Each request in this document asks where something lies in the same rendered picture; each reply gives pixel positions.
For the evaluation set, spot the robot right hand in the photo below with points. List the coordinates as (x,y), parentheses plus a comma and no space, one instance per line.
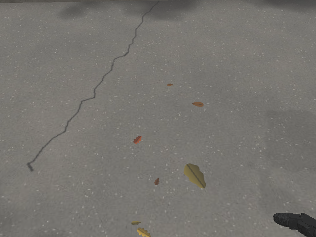
(303,223)

